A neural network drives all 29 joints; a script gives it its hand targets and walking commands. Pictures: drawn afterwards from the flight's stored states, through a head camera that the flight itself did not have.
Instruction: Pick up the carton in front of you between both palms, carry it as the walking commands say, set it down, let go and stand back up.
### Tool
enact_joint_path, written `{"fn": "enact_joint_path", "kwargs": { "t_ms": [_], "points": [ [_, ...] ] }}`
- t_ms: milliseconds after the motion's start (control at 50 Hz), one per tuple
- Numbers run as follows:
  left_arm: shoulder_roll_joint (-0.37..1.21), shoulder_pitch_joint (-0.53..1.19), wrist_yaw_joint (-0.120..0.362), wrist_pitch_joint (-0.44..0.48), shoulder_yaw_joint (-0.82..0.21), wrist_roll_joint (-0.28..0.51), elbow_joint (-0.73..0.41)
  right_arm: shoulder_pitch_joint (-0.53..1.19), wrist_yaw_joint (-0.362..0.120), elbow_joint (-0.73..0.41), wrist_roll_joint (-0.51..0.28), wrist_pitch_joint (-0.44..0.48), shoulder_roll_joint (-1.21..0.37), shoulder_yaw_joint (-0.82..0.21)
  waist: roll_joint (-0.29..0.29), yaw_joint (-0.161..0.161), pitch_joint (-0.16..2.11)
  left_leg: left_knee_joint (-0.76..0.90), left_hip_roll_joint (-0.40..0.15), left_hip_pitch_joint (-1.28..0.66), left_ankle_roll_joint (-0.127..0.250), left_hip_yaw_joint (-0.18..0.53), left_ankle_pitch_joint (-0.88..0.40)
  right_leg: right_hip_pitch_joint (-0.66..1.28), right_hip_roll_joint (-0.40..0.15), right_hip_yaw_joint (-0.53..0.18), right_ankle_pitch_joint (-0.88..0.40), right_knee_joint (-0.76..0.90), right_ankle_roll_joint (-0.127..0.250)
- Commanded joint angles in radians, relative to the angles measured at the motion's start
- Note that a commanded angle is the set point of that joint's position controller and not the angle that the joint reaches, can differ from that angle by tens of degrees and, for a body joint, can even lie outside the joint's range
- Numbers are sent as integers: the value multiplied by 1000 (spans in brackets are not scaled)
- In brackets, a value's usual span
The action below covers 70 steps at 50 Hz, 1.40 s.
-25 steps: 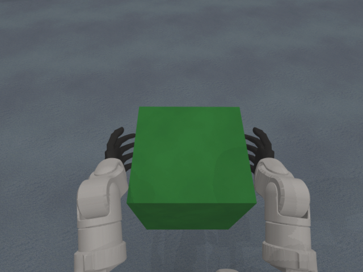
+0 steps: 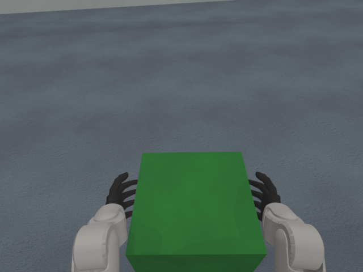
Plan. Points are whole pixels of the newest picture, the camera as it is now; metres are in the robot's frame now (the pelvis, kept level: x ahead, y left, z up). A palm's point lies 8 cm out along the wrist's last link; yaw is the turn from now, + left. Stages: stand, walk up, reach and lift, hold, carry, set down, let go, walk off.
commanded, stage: carry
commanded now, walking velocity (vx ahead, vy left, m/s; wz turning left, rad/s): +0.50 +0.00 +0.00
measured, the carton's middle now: (192, 223) +0.23 +0.00 -0.01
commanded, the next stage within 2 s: none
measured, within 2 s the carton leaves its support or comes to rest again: neither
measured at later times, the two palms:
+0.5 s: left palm (126, 115) +0.50 +0.17 +0.08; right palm (236, 115) +0.48 -0.12 +0.09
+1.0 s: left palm (139, 107) +0.57 +0.15 +0.06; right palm (237, 108) +0.56 -0.15 +0.06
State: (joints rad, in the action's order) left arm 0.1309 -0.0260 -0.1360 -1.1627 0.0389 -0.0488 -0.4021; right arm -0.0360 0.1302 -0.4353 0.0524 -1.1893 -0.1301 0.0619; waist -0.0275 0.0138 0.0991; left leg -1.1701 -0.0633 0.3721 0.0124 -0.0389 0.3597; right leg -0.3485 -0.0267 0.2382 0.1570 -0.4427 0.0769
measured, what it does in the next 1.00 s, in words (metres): walks ahead: left foot, then right foot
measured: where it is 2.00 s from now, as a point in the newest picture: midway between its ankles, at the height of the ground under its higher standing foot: outside the picture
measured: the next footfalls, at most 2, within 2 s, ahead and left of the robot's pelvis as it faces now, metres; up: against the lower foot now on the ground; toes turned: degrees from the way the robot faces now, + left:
left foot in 0.32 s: +0.38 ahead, +0.12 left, +0.00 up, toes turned -10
right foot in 0.52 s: +0.26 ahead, -0.10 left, +0.00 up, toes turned -4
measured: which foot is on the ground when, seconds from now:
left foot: up 0.00-0.30, down 0.32-1.00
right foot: down 0.00-0.36, up 0.38-0.50, down 0.52-1.00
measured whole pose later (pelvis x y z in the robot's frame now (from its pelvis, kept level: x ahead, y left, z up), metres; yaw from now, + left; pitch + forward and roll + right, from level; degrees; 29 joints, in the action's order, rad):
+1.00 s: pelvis +0.31 +0.01 -0.01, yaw -3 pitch +3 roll +0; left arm 0.13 0.05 -0.07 -1.04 0.08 -0.14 -0.20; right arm 0.06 0.07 -0.19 0.14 -1.05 -0.13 0.07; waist 0.01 0.00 0.13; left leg -0.56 -0.06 0.34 0.03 -0.21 0.25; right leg -0.17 -0.06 0.12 0.40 -0.53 -0.01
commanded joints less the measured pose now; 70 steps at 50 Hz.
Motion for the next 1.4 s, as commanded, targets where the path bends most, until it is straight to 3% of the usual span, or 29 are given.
{"fn": "enact_joint_path", "kwargs": {
  "t_ms": [0,40,80,120,180,240,280,300,320,340,360,400,420,480,520,540,580,620,680,800,1020,1220,1300,1380],
  "points": [
    [918,415,165,39,-641,282,-152,423,-155,-124,-272,58,-913,-693,106,-10,239,63,-70,188,-4,19,-97,312,-285,-329,24,274,37],
    [890,379,173,46,-641,277,-143,389,-150,-111,-251,70,-902,-691,141,-10,204,185,-67,191,-19,-18,-130,282,-265,-270,89,320,39],
    [849,346,172,46,-636,268,-148,363,-142,-116,-237,71,-871,-685,145,-14,155,305,-55,216,-36,-61,-170,295,-253,-212,-92,313,48],
    [808,320,166,42,-629,264,-153,334,-132,-122,-232,66,-838,-678,151,-14,129,425,-37,201,-42,-97,-200,307,-225,-139,-297,264,34],
    [756,303,150,29,-616,256,-188,347,-120,-171,-246,48,-790,-679,188,-5,103,538,-2,157,-41,-138,-287,321,-211,-82,-498,214,9],
    [709,298,128,6,-600,250,-214,360,-108,-202,-263,23,-734,-671,196,4,92,635,20,56,-30,-163,-373,317,-196,-51,-504,131,-19],
    [679,309,115,-15,-598,252,-226,344,-98,-198,-259,5,-694,-648,147,-8,101,787,43,-119,-22,-205,-489,266,-157,-14,-461,-14,-61],
    [653,330,108,-26,-596,254,-228,350,-94,-192,-252,-5,-666,-631,120,-11,123,816,3,-245,-23,-168,-588,205,-145,-24,-416,-87,-94],
    [624,346,100,-38,-589,257,-231,355,-88,-181,-248,-15,-635,-611,4,-13,179,749,-156,-402,4,-19,-980,100,-103,-29,-126,-240,-133],
    [618,357,94,-52,-602,269,-231,345,-83,-165,-247,-18,-623,-594,-174,-30,314,712,-335,-613,147,191,-1189,-44,-45,-93,267,-399,-155],
    [626,348,93,-58,-619,280,-248,311,-81,-155,-255,-16,-649,-591,-189,-27,351,780,-348,-570,193,241,-1031,-38,-30,-153,445,-441,-135],
    [707,386,106,-57,-644,288,-242,339,-94,-163,-269,-9,-731,-597,-119,-19,316,866,-296,-451,139,162,-745,1,-61,-209,457,-303,-102],
    [749,404,114,-52,-647,289,-241,359,-103,-167,-273,-4,-764,-607,-121,-18,290,888,-264,-394,112,117,-634,36,-62,-197,444,-196,-98],
    [820,399,130,-36,-655,278,-237,380,-127,-183,-283,8,-820,-627,-119,-16,312,905,-214,-318,69,32,-376,136,-39,-140,242,-55,-91],
    [820,406,132,-31,-651,273,-244,412,-134,-199,-288,10,-817,-640,-71,-15,296,895,-178,-239,43,-10,-236,202,-64,-129,82,35,-96],
    [816,408,131,-29,-645,267,-237,435,-137,-210,-291,8,-808,-649,-36,-15,262,875,-159,-238,31,-34,-214,163,-97,-154,75,62,-99],
    [786,389,131,-38,-628,254,-212,423,-139,-188,-285,-1,-784,-652,27,-21,226,793,-123,-231,23,-49,-400,149,-154,-190,-33,38,-99],
    [746,347,134,-44,-607,238,-167,393,-140,-150,-270,-10,-746,-642,44,-22,224,712,-123,-245,20,-53,-596,141,-154,-184,-165,6,-96],
    [719,351,143,-38,-595,226,-126,396,-146,-104,-256,-8,-719,-634,45,-22,234,644,-113,-225,24,-64,-682,155,-144,-177,-311,-35,-93],
    [714,422,182,22,-581,207,-31,447,-177,-3,-218,49,-722,-615,49,-18,220,627,-106,-210,24,-63,-610,152,-139,-181,-328,-43,-87],
    [735,507,244,230,-517,132,158,511,-234,203,-128,258,-723,-530,40,-15,234,645,-111,-228,23,-59,-528,165,-134,-183,-228,-24,-75],
    [723,589,282,441,-369,27,451,620,-278,476,-38,473,-715,-398,32,-16,202,687,-112,-203,18,-50,-414,145,-129,-189,-94,9,-65],
    [784,656,305,523,-378,31,517,689,-304,543,-40,553,-779,-410,29,-17,215,696,-112,-210,15,-48,-396,147,-126,-192,-65,12,-62],
    [851,677,321,540,-422,48,511,706,-321,537,-56,570,-847,-452,28,-18,244,694,-114,-222,16,-48,-408,151,-125,-193,-68,3,-61]
  ]
}}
